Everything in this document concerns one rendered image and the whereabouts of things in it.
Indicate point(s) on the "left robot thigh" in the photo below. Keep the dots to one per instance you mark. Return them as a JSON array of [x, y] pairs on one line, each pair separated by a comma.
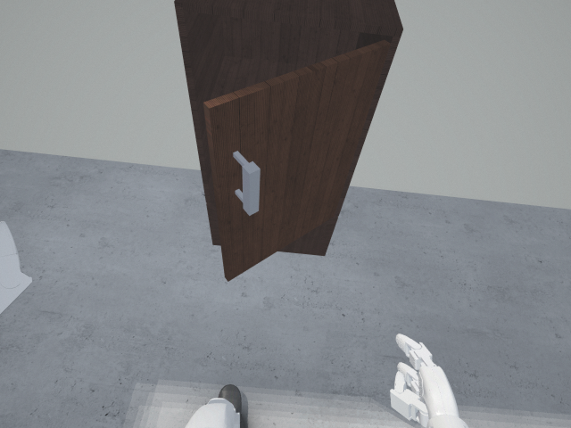
[[215, 415]]

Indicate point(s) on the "robot left shin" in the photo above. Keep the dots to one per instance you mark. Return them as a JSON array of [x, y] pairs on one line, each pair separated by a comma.
[[220, 400]]

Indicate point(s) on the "left robot hand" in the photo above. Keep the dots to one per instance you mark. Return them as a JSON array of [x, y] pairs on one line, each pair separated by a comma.
[[12, 281]]

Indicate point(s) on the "right robot hand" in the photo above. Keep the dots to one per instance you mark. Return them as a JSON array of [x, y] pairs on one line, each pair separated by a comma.
[[431, 394]]

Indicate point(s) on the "handle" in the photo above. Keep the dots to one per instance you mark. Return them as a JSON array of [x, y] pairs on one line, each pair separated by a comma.
[[251, 184]]

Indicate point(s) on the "cupboard door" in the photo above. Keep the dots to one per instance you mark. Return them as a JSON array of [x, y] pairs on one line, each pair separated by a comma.
[[302, 130]]

